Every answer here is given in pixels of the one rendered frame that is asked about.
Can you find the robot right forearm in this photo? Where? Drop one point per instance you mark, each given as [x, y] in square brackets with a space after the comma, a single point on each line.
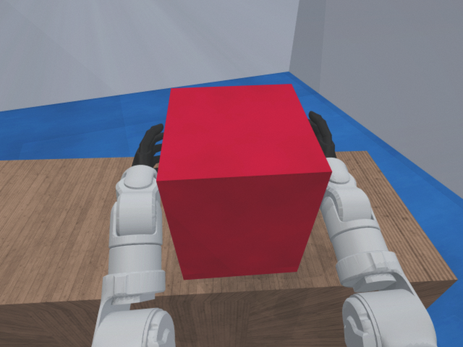
[364, 261]

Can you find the carton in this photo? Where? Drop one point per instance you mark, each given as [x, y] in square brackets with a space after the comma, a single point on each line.
[241, 177]

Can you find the right robot upper arm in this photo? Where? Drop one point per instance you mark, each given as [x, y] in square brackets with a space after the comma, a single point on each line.
[392, 318]

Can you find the pedestal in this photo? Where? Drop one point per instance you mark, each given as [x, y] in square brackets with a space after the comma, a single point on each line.
[54, 253]

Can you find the left robot hand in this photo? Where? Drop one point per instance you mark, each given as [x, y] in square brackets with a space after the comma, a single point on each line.
[147, 149]

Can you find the left robot upper arm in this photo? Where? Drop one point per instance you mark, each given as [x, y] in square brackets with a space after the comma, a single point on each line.
[152, 327]

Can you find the robot left forearm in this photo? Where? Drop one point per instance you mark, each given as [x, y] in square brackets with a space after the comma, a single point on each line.
[135, 239]

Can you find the right robot hand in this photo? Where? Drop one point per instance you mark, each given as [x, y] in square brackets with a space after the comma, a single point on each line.
[323, 134]

